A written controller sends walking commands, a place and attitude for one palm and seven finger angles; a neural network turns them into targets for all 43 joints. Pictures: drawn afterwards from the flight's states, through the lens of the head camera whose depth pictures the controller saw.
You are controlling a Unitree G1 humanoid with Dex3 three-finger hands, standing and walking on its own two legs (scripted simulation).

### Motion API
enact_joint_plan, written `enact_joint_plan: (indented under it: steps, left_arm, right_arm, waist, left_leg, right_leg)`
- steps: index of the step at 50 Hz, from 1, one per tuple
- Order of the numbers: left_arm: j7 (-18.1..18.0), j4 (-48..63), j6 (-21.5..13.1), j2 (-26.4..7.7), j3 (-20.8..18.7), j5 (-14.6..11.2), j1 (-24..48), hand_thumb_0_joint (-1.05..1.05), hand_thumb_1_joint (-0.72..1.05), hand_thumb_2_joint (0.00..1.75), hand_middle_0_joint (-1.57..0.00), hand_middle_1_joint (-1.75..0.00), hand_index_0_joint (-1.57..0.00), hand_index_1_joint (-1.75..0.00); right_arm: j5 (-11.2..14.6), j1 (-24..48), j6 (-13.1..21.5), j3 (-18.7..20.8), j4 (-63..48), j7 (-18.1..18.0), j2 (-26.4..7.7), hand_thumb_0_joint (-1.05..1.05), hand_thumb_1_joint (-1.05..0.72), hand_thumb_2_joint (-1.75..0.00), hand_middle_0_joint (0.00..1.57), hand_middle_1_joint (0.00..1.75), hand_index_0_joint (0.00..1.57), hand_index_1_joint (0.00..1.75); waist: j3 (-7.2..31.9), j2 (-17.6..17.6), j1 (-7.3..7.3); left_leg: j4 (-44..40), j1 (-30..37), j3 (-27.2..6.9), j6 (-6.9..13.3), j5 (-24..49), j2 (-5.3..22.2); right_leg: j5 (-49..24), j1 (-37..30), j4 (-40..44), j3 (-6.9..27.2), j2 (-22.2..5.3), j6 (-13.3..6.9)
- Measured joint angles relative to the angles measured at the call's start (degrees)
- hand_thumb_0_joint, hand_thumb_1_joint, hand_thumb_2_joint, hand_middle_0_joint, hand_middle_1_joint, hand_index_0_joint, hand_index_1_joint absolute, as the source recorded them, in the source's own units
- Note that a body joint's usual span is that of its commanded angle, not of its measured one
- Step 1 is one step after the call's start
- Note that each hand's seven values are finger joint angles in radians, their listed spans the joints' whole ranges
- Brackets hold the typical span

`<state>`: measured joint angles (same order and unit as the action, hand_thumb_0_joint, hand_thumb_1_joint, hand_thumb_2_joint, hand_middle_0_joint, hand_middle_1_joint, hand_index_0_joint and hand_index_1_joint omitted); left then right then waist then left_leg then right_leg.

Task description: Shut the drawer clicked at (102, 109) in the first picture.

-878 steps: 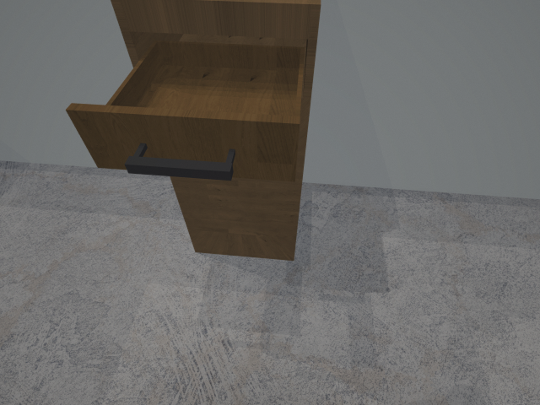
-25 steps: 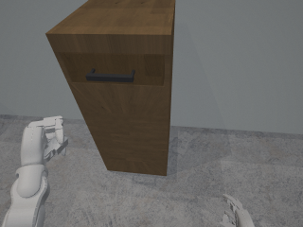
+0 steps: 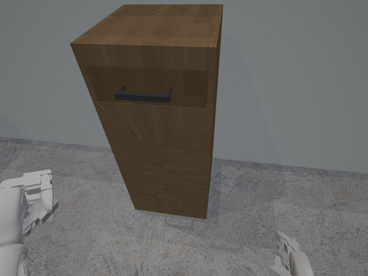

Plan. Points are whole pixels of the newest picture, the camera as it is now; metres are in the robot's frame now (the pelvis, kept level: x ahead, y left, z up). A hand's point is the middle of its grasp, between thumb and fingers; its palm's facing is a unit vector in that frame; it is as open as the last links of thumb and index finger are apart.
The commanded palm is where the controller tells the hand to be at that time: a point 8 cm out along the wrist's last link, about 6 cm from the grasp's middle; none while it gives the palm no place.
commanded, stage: step back with the hand held close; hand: left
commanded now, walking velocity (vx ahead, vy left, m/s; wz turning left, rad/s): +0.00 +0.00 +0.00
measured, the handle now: (144, 92) +0.61 +0.21 +0.09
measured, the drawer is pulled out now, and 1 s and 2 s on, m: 0.00 0.00 0.00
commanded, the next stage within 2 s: stop stepping back and stand still in 1.50 s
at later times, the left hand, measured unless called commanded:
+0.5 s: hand (48, 207) +0.18 +0.26 +0.14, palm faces +0.29 -0.81 -0.51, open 3.2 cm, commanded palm +0.11 +0.30 +0.17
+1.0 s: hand (12, 234) +0.12 +0.28 +0.16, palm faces +0.38 -0.78 -0.50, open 3.2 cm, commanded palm +0.05 +0.31 +0.17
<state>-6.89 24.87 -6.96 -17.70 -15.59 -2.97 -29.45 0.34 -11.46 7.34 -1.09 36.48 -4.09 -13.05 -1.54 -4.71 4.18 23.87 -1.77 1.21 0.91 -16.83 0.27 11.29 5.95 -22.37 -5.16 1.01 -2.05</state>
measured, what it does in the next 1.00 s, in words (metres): shifts its weight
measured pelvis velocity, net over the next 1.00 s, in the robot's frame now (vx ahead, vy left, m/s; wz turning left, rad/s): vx -0.07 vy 0.03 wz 0.03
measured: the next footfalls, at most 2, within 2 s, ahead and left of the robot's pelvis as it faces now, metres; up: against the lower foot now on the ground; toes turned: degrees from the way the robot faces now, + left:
right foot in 1.68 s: -0.27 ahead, -0.12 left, +0.00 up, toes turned -2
left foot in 1.88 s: -0.19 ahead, +0.10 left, +0.00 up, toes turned -1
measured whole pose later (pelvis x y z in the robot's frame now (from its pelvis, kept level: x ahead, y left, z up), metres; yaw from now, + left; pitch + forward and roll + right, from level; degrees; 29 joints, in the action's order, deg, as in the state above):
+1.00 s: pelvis -0.07 +0.03 -0.01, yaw +2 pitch +2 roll -2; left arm -8.2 33.7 -14.6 -23.7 -23.6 0.3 -34.8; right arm -0.1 -15.1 4.5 0.6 32.1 -4.4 -11.5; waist 0.3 0.8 -1.3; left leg 34.2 -21.9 0.1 3.7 -14.4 -1.9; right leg 13.1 21.3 -36.4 1.1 1.9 0.9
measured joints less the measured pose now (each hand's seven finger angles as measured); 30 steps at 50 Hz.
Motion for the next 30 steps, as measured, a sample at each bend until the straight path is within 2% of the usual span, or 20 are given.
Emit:
enact_joint_plan:
  steps: [7, 12, 18, 24, 30]
  left_arm:
    - [0.25, 0.37, 0.12, -0.18, -0.21, -0.04, 0.67, 0.01, 0.89, 0.90, -1.41, -1.60, -1.40, -1.60]
    - [0.39, 1.37, -3.22, -2.01, -4.54, 0.05, -0.49, 0.01, 0.89, 0.90, -1.41, -1.60, -1.40, -1.60]
    - [0.62, 2.60, -3.11, -2.60, -3.39, 0.32, -4.68, 0.01, 0.89, 0.90, -1.41, -1.60, -1.40, -1.60]
    - [0.23, 5.37, -2.62, -4.77, -4.07, 0.64, -6.72, 0.01, 0.89, 0.90, -1.41, -1.60, -1.40, -1.60]
    - [-0.34, 6.85, -3.34, -5.21, -5.79, 1.39, -5.69, 0.01, 0.89, 0.90, -1.41, -1.60, -1.40, -1.60]
  right_arm:
    - [-0.20, -0.19, 0.12, -0.66, -0.31, 0.31, 0.78, 0.02, -0.90, -0.90, 0.20, 0.30, 0.20, 0.30]
    - [-0.31, 0.22, -2.89, -0.15, -2.03, 1.12, 0.39, 0.02, -0.90, -0.90, 0.21, 0.30, 0.20, 0.30]
    - [0.19, 0.26, -6.49, 2.01, -2.93, 0.77, -0.91, 0.02, -0.90, -0.90, 0.20, 0.30, 0.20, 0.30]
    - [0.51, -0.27, -7.84, 2.89, -4.22, -0.15, -0.83, 0.02, -0.90, -0.90, 0.20, 0.30, 0.20, 0.30]
    - [0.37, -0.10, -6.94, 2.26, -5.65, -0.34, 0.17, 0.02, -0.90, -0.90, 0.20, 0.30, 0.20, 0.30]
  waist:
    - [0.13, 0.36, -0.56]
    - [1.00, 0.46, -2.71]
    - [0.92, 1.34, -4.43]
    - [0.38, 3.40, -4.45]
    - [0.41, 4.57, -3.90]
  left_leg:
    - [0.08, -0.25, 0.25, -0.05, -0.08, 0.17]
    - [1.33, -4.63, 0.36, 0.20, -0.03, 0.35]
    - [1.57, -8.12, 1.17, 1.08, 0.78, -0.95]
    - [3.43, -10.60, 1.82, 1.78, 0.84, -2.06]
    - [6.27, -12.97, 2.39, 2.31, 0.57, -2.54]
  right_leg:
    - [-0.09, 0.27, 0.08, 0.24, 0.20, -0.04]
    - [-1.32, 3.81, 0.81, 0.32, 0.38, 0.12]
    - [-1.54, 8.17, -1.05, 1.15, -0.97, 1.10]
    - [-1.00, 11.47, -4.46, 1.84, -2.19, 1.75]
    - [-0.69, 14.16, -7.74, 2.39, -2.79, 1.97]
